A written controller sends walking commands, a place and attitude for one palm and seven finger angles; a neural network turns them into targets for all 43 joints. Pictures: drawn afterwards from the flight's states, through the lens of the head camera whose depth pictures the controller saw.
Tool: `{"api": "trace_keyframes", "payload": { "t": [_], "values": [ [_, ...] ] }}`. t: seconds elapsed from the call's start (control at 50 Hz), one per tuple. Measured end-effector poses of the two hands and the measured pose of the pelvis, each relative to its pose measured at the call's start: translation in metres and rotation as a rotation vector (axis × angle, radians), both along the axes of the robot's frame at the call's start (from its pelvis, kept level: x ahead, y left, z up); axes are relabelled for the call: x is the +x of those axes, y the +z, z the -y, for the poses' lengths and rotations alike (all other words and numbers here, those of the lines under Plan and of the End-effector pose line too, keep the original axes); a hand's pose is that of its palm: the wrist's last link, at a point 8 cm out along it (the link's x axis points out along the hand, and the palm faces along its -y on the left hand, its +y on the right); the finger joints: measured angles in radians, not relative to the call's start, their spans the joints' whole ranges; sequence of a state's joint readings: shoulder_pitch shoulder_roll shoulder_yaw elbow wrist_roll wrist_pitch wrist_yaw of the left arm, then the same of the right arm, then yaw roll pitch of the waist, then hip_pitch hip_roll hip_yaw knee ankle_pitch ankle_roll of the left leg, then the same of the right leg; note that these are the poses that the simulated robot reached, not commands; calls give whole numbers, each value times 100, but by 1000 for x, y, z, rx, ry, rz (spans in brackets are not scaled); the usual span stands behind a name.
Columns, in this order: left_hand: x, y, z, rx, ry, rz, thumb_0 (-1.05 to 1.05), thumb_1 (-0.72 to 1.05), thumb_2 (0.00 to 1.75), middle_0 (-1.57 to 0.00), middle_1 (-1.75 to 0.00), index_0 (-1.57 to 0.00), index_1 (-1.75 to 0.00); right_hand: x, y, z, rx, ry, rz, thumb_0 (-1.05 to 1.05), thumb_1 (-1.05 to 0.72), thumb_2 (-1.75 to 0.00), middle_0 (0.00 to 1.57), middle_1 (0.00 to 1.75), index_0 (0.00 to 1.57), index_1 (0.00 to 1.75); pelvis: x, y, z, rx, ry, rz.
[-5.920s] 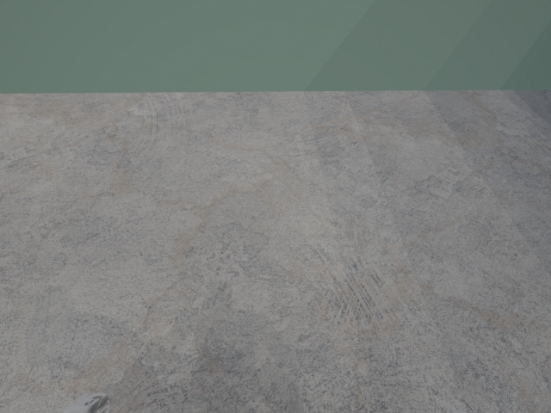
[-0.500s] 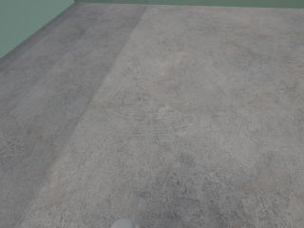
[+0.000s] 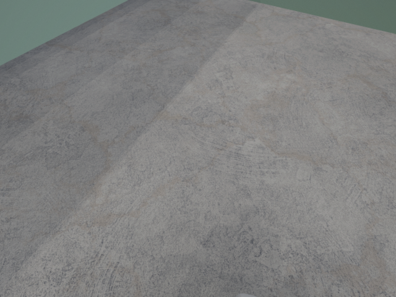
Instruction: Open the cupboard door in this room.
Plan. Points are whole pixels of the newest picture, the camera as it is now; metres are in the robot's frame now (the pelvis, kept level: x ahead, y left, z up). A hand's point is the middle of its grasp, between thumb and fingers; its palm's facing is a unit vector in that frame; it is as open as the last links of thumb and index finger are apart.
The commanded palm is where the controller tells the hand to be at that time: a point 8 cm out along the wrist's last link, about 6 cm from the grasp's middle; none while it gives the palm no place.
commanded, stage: turn or walk to find it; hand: left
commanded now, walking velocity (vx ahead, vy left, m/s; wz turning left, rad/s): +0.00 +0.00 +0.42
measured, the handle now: out of the picture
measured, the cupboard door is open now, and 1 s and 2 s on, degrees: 0 0 0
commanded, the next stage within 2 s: none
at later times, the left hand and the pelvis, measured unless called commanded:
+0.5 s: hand out of the picture -0.02 +0.16 -0.15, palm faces +0.26 -0.93 -0.25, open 7.4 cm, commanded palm none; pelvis -0.04 -0.04 +0.00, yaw +14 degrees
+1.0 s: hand out of the picture -0.10 +0.22 -0.16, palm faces +0.45 -0.86 -0.25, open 7.4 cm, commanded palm none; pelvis -0.08 -0.01 +0.00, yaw +25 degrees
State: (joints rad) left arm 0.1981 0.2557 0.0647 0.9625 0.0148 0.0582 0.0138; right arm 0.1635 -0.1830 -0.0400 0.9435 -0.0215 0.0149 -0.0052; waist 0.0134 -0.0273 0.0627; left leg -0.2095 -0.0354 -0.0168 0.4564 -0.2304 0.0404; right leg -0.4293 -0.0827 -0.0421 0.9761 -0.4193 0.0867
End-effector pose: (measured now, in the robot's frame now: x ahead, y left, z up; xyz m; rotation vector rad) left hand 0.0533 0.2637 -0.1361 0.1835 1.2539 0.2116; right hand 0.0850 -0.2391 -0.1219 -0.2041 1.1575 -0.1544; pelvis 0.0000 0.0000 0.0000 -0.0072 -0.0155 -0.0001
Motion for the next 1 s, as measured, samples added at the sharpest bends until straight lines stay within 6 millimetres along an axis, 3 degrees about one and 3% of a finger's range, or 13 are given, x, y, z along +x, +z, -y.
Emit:
{"api": "trace_keyframes", "payload": {
  "t": [0.12,0.2,0.32,0.44,0.56,0.68,0.74,0.88,1.0],
  "values": [
    [16,12,20,21,3,90,0,91,90,-20,-30,-20,-30,-19,-17,11,38,11,-50,0,-90,-90,20,30,21,30,-9,-3,14,17,53,-1],
    [14,17,39,48,10,146,0,91,90,-20,-30,-20,-30,-33,-35,29,65,14,-90,0,-90,-90,20,30,21,30,-15,-11,31,26,89,-1],
    [-22,27,59,47,75,132,0,91,90,-20,-30,-20,-30,-45,-33,51,61,54,-162,0,-91,-90,20,30,20,30,-24,-2,44,39,160,11],
    [-65,21,66,25,156,75,0,91,90,-20,-30,-20,-30,-49,-27,58,29,109,-212,0,-91,-90,19,30,20,30,-30,1,47,43,223,8],
    [-119,6,59,-8,248,3,0,90,90,-20,-30,-20,-30,-30,-21,39,-8,199,-204,1,-91,-90,19,30,20,30,-42,-1,36,36,279,2],
    [-179,-23,31,-38,353,-70,0,90,90,-20,-30,-20,-30,4,-16,-5,-43,310,-74,0,-91,-90,19,30,20,30,-60,-17,11,6,335,-2],
    [-197,-24,20,-39,378,-110,0,91,90,-20,-30,-20,-30,10,-7,-26,-40,347,-27,0,-91,-90,19,30,20,30,-67,-13,5,6,344,5],
    [-197,-6,6,-23,411,-41,0,91,90,-20,-30,-20,-30,11,2,-52,-15,402,-8,0,-91,-90,20,30,20,30,-75,0,-1,-7,394,3],
    [-177,4,8,8,415,38,0,91,90,-20,-30,-20,-30,2,-7,-46,12,413,-30,0,-90,-90,20,30,21,30,-79,-1,7,3,439,1]
  ]
}}
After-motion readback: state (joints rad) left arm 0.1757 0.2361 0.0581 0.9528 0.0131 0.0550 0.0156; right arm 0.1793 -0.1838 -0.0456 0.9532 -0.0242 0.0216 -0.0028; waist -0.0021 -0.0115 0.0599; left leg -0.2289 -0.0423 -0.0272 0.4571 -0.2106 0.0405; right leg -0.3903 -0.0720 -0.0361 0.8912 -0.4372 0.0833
